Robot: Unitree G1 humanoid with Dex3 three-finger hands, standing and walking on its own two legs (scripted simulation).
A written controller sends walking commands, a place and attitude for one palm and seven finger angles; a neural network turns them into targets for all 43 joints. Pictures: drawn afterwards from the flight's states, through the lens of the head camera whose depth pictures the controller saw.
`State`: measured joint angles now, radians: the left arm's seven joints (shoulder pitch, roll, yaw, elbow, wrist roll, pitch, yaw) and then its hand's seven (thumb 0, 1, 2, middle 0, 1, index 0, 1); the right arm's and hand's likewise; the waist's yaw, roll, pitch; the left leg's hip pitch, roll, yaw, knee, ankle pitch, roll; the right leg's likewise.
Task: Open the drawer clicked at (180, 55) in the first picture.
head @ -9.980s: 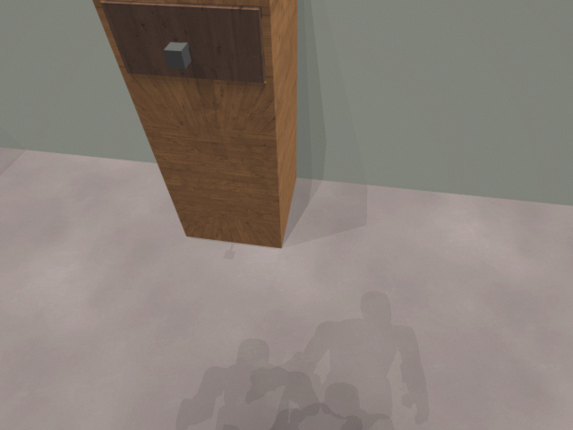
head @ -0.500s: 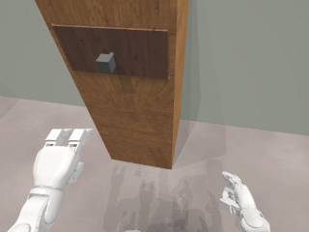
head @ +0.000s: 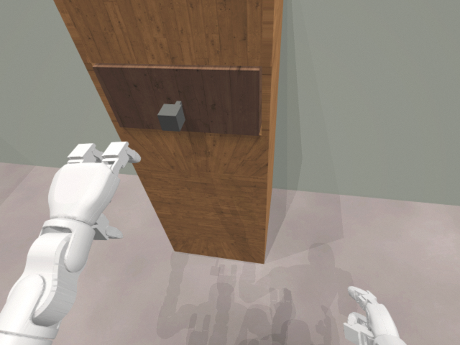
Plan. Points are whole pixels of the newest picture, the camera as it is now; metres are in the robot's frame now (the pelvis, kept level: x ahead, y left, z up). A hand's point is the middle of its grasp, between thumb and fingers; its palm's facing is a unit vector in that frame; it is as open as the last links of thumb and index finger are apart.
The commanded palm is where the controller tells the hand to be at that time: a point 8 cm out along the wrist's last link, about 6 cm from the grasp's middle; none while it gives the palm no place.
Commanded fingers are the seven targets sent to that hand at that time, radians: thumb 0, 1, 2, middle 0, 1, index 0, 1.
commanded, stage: raise the hand with hooked fingers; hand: left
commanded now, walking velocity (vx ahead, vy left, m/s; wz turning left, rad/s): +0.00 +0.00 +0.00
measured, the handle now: (174, 112) +0.57 +0.22 +0.10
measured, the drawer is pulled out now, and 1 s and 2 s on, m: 0.01 0.01 0.01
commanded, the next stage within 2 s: move the hooked fingers above the handle in 0.86 s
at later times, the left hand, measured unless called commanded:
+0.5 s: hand (88, 151) +0.30 +0.24 +0.22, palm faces +0.14 -0.02 -0.99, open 13.9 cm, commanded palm +0.26 +0.23 +0.27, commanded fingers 0.00 -0.50 0.30 -0.30 -1.20 -0.30 -1.20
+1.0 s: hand (104, 171) +0.29 +0.22 +0.20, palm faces +0.07 -0.02 -1.00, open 13.9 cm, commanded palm +0.26 +0.22 +0.27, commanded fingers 0.00 -0.50 0.30 -0.30 -1.20 -0.30 -1.20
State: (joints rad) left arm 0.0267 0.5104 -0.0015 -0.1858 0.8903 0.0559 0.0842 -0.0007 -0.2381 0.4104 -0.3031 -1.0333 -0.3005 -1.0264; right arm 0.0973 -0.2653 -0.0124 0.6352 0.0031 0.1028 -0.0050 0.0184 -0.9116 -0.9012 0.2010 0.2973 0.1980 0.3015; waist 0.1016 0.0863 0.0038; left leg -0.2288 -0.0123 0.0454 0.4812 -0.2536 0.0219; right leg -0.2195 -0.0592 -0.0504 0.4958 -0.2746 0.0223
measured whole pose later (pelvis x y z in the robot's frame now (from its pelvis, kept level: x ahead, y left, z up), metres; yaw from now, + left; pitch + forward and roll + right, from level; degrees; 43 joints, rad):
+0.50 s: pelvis -0.02 -0.01 +0.01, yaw +1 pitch -2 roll +0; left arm -0.32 0.65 0.05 -0.07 0.77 0.06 -0.27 0.00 -0.49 0.30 -0.32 -1.20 -0.31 -1.20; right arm 0.10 -0.28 0.04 0.62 0.03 0.12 0.02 0.02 -0.91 -0.90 0.20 0.30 0.20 0.30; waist 0.10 0.11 0.01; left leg -0.18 -0.01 0.03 0.38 -0.17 0.01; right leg -0.17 -0.05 -0.07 0.41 -0.21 0.01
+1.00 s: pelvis -0.03 -0.02 +0.00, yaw +1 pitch -2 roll +1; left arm -0.27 0.61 0.00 -0.07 0.80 0.08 -0.25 0.00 -0.50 0.30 -0.32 -1.20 -0.31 -1.20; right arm 0.10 -0.29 0.03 0.60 0.04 0.09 0.02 0.02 -0.91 -0.90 0.20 0.30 0.20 0.30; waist 0.10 0.12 0.02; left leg -0.19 0.00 0.03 0.39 -0.17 0.00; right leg -0.20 -0.04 -0.07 0.44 -0.21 0.00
